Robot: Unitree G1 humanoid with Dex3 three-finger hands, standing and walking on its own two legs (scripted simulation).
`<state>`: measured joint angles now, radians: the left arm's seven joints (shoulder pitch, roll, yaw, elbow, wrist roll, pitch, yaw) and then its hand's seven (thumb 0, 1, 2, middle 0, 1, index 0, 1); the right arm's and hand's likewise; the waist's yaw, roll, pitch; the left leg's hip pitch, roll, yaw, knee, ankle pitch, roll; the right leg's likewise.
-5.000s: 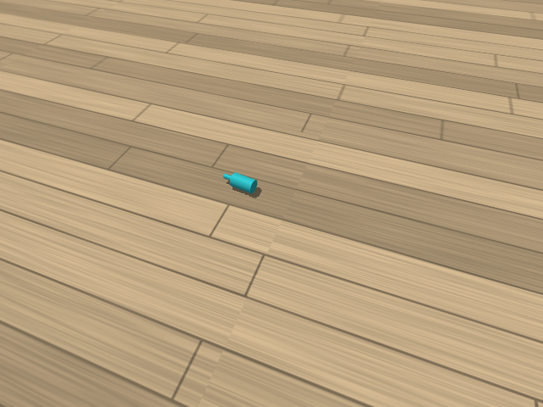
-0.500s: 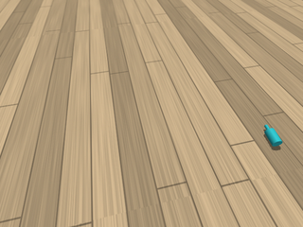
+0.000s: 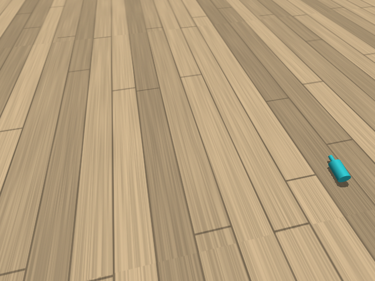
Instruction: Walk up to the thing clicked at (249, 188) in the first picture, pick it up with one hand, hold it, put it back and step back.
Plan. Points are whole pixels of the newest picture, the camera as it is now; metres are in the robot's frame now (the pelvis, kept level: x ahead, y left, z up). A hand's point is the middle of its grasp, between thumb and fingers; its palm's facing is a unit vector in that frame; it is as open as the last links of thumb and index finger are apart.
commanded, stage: stand
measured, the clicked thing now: (337, 167) +0.91 -0.88 -0.75
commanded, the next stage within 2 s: walk up in 0.88 s
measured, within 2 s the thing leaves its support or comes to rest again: neither
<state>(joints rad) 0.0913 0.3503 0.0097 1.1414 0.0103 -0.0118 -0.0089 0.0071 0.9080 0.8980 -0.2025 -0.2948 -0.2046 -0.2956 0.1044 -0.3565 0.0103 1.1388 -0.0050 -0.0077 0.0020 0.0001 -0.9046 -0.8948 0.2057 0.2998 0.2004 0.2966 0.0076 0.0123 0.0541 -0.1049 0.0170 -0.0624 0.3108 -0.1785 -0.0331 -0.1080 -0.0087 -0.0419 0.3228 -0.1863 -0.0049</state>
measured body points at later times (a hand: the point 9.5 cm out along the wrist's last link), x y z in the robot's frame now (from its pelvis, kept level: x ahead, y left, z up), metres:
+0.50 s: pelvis +0.00 +0.00 +0.00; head +0.02 +0.00 +0.45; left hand +0.08 +0.31 -0.13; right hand +0.08 -0.30 -0.14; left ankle +0.00 +0.14 -0.75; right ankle -0.01 -0.11 -0.75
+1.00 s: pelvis -0.01 +0.02 -0.01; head +0.03 +0.00 +0.44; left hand +0.08 +0.32 -0.13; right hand +0.08 -0.31 -0.13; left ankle -0.01 +0.15 -0.73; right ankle -0.01 -0.11 -0.75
